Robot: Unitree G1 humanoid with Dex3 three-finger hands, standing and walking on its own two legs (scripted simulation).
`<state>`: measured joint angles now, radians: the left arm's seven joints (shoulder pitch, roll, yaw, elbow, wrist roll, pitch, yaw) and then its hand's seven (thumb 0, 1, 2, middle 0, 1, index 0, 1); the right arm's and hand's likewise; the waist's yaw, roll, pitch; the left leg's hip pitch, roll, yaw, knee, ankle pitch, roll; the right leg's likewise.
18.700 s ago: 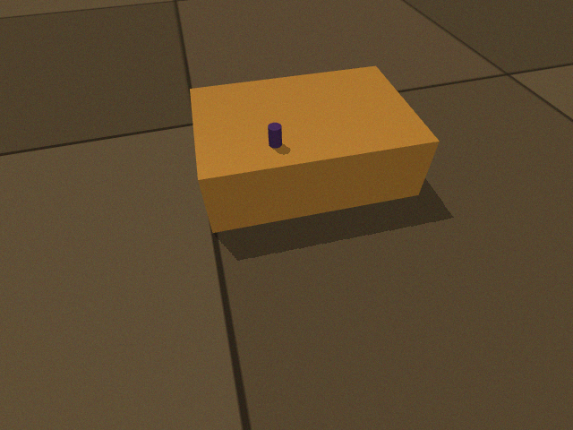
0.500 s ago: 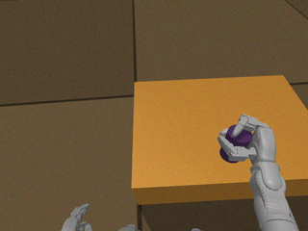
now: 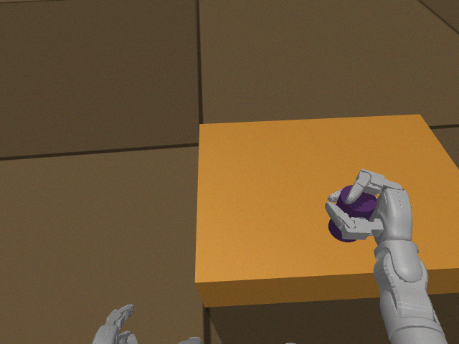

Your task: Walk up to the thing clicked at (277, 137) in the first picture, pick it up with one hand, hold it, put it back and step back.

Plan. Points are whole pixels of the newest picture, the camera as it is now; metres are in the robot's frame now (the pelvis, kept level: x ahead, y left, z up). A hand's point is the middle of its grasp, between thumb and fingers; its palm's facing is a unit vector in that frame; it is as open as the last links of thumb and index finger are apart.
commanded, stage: crouch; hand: right
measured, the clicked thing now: (350, 214) +0.33 -0.18 +0.04
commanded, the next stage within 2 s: lower in 1.46 s
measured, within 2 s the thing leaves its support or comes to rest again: neither
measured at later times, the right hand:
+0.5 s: hand (329, 214) +0.37 -0.17 -0.03, palm faces +0.06 +1.00 +0.02, open 5.4 cm
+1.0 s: hand (313, 213) +0.44 -0.17 -0.16, palm faces +0.09 +1.00 +0.00, open 5.4 cm
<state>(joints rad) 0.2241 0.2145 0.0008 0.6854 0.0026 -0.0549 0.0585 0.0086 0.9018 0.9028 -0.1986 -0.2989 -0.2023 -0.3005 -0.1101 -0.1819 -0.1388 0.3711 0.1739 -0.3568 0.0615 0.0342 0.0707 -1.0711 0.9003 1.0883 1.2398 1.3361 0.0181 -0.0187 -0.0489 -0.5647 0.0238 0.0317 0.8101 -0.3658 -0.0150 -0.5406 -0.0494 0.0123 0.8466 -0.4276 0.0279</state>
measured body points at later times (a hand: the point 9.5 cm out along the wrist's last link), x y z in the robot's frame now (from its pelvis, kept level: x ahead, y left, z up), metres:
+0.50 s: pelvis -0.02 +0.00 -0.05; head +0.08 -0.01 +0.38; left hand +0.10 +0.26 -0.16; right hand +0.36 -0.22 -0.03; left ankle +0.02 +0.13 -0.70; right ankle +0.00 -0.13 -0.70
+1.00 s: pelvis -0.05 -0.01 -0.17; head +0.12 -0.02 +0.24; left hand +0.02 +0.26 -0.30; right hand +0.43 -0.22 -0.16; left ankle +0.02 +0.13 -0.70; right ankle +0.00 -0.13 -0.70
